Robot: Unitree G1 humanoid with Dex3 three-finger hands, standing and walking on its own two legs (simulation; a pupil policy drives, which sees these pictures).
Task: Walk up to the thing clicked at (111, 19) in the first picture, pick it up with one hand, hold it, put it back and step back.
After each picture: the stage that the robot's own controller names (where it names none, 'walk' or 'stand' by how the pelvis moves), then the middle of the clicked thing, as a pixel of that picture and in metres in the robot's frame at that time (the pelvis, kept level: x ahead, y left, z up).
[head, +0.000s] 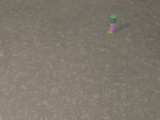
stand; (112, 24) +1.56 -0.32 -0.65
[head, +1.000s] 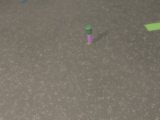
walk; (89, 35) +1.45 +0.07 -0.63
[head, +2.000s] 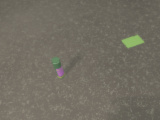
walk; (58, 68) +0.87 +0.33 -0.65
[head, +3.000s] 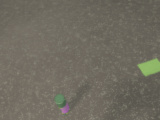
walk; (62, 105) +0.50 +0.26 -0.65
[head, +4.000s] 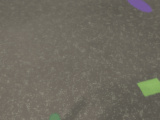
stand; out of the picture +0.37 +0.21 -0.63
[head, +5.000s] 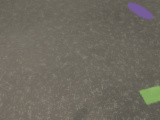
stand; out of the picture +0.34 +0.19 -0.66
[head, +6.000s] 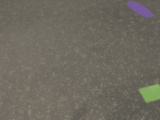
stand; out of the picture +0.34 +0.20 -0.66
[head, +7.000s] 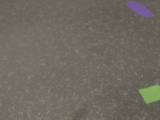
stand; out of the picture +0.33 +0.21 -0.66
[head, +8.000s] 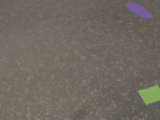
stand; out of the picture +0.33 +0.21 -0.66
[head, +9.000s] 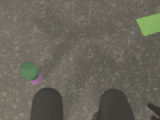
go down; (33, 74) +0.38 +0.23 -0.37
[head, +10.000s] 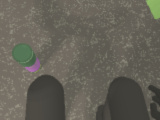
go down; (29, 60) +0.40 +0.25 -0.27
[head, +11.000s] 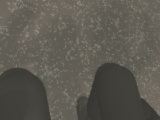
close in; out of the picture +0.38 +0.28 -0.17
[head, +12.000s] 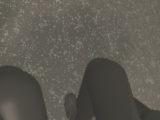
close; out of the picture +0.38 +0.29 -0.15
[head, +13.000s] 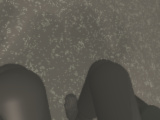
lift; out of the picture +0.36 +0.30 -0.15
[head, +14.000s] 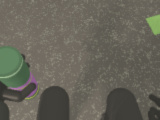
lift; (20, 79) +0.31 +0.22 -0.01
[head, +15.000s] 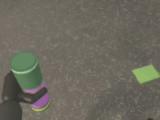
hold; (33, 86) +0.31 +0.18 +0.01
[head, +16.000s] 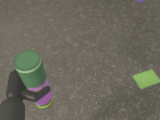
hold; (37, 84) +0.32 +0.17 +0.02
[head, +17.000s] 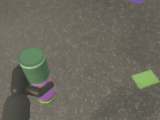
crouch; (40, 80) +0.34 +0.16 +0.03
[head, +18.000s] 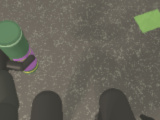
crouch; (20, 52) +0.42 +0.21 -0.05
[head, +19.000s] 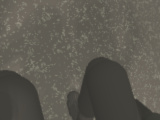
lower; out of the picture +0.40 +0.29 -0.16
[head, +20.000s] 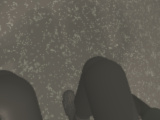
lower; out of the picture +0.40 +0.31 -0.15
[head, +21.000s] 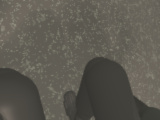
lower; out of the picture +0.39 +0.31 -0.15
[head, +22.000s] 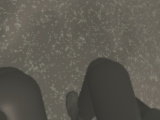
lower; out of the picture +0.38 +0.30 -0.15
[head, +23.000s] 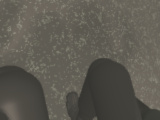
loosen; out of the picture +0.37 +0.28 -0.15
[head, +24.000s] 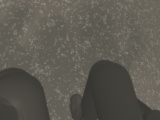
withdraw; out of the picture +0.37 +0.26 -0.16
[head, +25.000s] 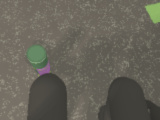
walk; (40, 63) +0.41 +0.22 -0.25
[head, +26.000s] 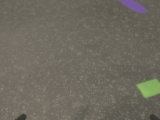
stand; out of the picture +0.32 +0.16 -0.59
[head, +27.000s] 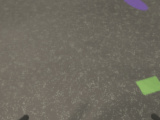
stand; out of the picture +0.33 +0.18 -0.60
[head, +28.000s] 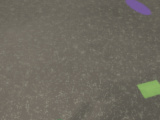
stand; out of the picture +0.34 +0.17 -0.63
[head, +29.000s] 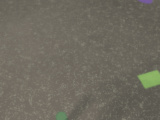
walk; out of the picture +0.36 +0.17 -0.65
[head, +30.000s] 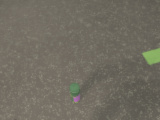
walk; (75, 93) +0.50 +0.09 -0.63
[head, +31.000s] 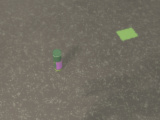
walk; (57, 61) +0.79 +0.18 -0.64
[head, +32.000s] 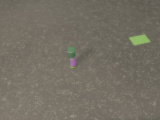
stand; (71, 58) +0.99 +0.17 -0.64
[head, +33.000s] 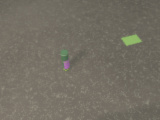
stand; (65, 60) +0.98 +0.20 -0.66
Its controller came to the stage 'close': yes
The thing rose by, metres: 0.68
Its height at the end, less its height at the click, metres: +0.00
